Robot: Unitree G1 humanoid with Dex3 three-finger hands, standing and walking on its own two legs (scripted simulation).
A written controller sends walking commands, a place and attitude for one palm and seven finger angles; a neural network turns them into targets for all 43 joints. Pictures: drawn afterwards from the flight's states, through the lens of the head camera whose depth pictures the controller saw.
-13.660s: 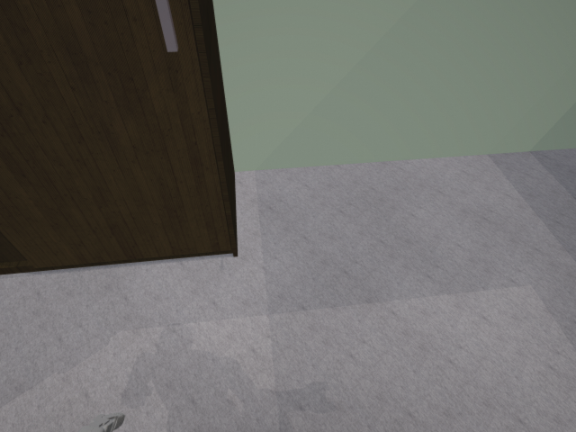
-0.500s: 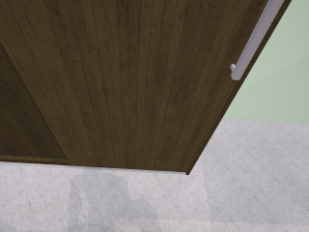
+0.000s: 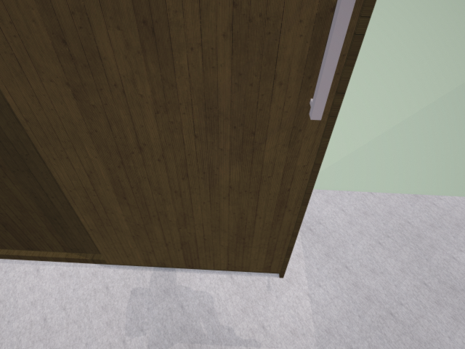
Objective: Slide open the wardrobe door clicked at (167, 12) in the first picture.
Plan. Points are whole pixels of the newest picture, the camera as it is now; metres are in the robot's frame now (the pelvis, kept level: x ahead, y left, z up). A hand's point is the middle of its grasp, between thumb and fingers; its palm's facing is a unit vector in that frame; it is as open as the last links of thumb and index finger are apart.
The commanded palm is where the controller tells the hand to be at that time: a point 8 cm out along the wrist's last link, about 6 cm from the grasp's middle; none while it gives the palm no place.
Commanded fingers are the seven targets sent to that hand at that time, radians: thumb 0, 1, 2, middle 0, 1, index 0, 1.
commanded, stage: come to a stop and stand still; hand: right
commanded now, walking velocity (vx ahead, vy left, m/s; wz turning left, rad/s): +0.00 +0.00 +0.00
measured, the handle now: (329, 48) +0.58 -0.16 +0.27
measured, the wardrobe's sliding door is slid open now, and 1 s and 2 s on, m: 0.00 0.00 0.00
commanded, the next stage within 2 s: look again from close up in 0.12 s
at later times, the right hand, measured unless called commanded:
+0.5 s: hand out of the picture -0.01 -0.13 -0.17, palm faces +0.02 +0.98 -0.18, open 7.4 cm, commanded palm none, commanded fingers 0.00 -0.90 -0.90 0.20 0.30 0.20 0.30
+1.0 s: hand out of the picture -0.02 -0.10 -0.17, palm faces +0.05 +0.99 -0.15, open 7.4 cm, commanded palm none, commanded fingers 0.00 -0.90 -0.90 0.20 0.30 0.20 0.30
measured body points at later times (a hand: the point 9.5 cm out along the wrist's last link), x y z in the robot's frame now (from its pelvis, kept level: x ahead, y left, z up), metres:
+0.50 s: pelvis -0.01 +0.03 +0.00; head -0.01 +0.03 +0.45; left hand +0.00 +0.26 -0.15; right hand -0.01 -0.19 -0.15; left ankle +0.02 +0.18 -0.73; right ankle +0.01 -0.07 -0.73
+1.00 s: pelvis -0.01 +0.06 +0.00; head -0.02 +0.05 +0.45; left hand -0.01 +0.28 -0.15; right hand -0.02 -0.15 -0.16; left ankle +0.02 +0.18 -0.73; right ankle +0.01 -0.07 -0.73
